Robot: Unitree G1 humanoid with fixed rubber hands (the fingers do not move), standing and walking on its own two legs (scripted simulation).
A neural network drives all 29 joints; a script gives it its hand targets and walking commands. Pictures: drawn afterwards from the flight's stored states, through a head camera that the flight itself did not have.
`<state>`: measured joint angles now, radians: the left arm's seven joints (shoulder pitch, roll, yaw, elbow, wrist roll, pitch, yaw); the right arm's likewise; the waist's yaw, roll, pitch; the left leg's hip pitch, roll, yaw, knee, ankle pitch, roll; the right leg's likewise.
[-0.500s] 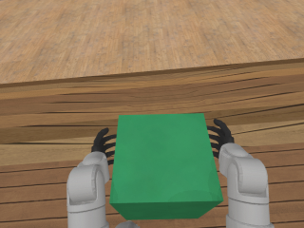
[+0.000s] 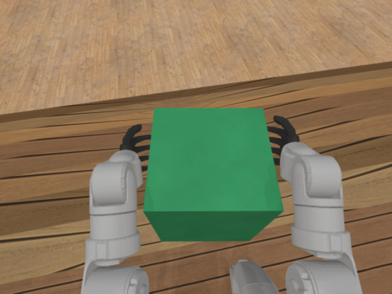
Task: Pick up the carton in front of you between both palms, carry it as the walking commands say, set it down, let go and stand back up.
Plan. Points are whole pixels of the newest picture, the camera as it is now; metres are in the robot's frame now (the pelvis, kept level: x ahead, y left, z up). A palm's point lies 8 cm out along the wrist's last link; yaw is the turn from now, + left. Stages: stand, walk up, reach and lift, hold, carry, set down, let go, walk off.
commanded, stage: carry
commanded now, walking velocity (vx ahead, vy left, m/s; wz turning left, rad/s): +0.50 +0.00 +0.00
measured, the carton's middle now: (207, 181) +0.33 -0.02 +0.01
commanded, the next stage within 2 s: none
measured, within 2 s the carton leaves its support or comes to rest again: neither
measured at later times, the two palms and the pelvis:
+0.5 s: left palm (134, 58) +0.67 +0.14 +0.09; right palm (242, 47) +0.70 -0.15 +0.09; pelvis +0.31 -0.04 -0.01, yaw +1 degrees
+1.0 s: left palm (147, 50) +1.00 +0.15 -0.09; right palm (219, 47) +0.99 -0.14 -0.09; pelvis +0.64 +0.03 -0.16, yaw +0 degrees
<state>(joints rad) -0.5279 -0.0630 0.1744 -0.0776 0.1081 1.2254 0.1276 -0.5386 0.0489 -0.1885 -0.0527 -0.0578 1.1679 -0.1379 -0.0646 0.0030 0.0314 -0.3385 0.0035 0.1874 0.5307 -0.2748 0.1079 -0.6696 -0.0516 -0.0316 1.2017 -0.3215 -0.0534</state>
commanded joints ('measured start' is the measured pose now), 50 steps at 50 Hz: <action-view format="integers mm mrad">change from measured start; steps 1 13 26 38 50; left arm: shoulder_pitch -755 -882 -899 -895 -810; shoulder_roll -954 -944 -1074 -1044 -1096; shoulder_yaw -679 -545 -655 -574 -556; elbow -65 116 -53 210 86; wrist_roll -423 -457 -553 -481 -391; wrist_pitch -75 -24 -26 -48 -130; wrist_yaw -196 -231 -249 -272 -187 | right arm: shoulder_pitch -728 -802 -754 -728 -837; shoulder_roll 1016 1074 1019 970 1235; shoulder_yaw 722 580 613 517 624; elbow -19 177 -10 258 133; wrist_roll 497 424 338 351 534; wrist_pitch -7 44 28 26 -57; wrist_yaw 302 263 192 287 304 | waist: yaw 12 129 183 5 -72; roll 107 -324 -99 305 57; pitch -455 -667 -555 -355 -512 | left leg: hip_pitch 410 -178 -495 577 515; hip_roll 255 -72 2 184 41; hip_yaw -271 -95 -148 -367 -432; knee -116 780 456 171 279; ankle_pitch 428 -35 174 1095 693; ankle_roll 112 -83 -61 11 16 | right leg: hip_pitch -112 945 920 -112 -208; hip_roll -3 -241 -127 134 80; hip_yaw -27 472 157 31 -13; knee -103 -706 -558 530 -272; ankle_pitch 63 379 745 -319 385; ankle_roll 1 -234 -164 3 9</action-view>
